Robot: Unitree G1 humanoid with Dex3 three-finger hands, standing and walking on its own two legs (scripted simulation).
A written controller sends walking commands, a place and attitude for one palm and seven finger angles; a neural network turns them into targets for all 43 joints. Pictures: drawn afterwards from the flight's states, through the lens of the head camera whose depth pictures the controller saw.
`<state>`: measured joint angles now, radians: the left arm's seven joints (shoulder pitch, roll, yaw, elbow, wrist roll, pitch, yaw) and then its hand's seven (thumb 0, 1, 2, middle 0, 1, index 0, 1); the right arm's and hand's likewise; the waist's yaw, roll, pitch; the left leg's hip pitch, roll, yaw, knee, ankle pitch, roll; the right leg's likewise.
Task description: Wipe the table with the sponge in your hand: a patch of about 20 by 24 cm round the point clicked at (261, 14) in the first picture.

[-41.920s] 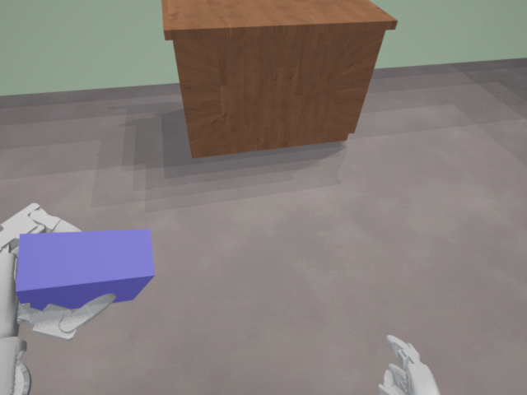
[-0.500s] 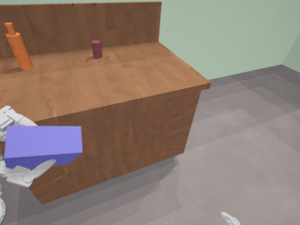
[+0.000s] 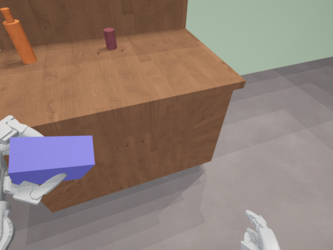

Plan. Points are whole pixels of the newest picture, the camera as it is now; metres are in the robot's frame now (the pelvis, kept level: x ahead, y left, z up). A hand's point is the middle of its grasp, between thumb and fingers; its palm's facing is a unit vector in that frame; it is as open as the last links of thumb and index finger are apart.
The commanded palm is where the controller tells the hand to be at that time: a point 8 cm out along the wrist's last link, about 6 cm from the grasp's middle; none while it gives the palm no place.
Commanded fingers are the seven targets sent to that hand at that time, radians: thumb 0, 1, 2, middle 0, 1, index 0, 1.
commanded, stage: stop stepping back and stand still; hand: left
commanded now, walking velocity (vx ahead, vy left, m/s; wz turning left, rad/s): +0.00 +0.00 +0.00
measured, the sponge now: (63, 161) +0.24 +0.21 +0.16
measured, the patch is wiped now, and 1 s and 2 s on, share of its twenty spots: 1.00 1.00 1.00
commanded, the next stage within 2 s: stand and wait in 0.42 s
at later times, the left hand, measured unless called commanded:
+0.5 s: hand (36, 159) +0.23 +0.24 +0.18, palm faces +0.35 -0.86 -0.37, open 9.7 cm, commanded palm +0.18 +0.29 +0.21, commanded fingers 0.00 0.10 1.30 -1.20 -1.60 -1.20 -1.60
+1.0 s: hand (17, 173) +0.20 +0.26 +0.18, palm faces +0.37 -0.85 -0.36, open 9.7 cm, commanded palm +0.15 +0.30 +0.21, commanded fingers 0.00 0.10 1.30 -1.20 -1.60 -1.20 -1.60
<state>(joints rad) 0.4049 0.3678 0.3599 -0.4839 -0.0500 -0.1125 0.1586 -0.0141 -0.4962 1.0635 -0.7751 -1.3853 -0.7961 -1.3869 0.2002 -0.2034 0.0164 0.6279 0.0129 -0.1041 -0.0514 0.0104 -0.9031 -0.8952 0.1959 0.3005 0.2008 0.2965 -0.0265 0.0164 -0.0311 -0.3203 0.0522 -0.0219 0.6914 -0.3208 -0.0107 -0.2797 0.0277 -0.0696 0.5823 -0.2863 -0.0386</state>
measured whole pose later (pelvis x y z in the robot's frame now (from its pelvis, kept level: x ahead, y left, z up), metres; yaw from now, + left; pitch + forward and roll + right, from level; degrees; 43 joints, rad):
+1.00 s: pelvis -0.02 +0.03 +0.01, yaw -2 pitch -1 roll -1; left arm 0.47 0.36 0.31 -0.49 -0.04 -0.12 0.17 -0.01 -0.50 1.06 -0.78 -1.39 -0.80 -1.39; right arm 0.20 -0.21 0.02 0.63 0.00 -0.07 -0.07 0.01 -0.90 -0.89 0.20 0.30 0.20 0.30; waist -0.01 0.01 -0.02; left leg -0.23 0.02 0.03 0.46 -0.23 0.01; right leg -0.23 0.00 -0.02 0.39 -0.16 0.01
